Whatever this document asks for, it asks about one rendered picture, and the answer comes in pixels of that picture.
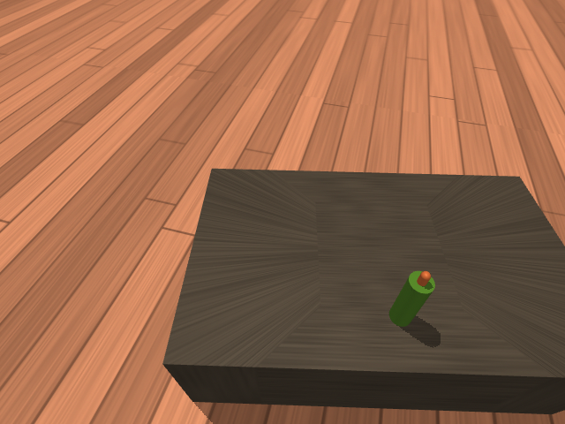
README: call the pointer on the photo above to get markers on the bottle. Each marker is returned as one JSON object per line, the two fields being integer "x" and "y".
{"x": 411, "y": 298}

